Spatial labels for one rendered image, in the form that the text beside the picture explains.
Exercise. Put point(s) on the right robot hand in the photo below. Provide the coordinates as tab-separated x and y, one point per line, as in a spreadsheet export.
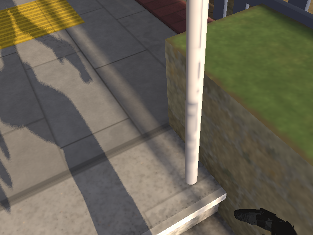
266	220

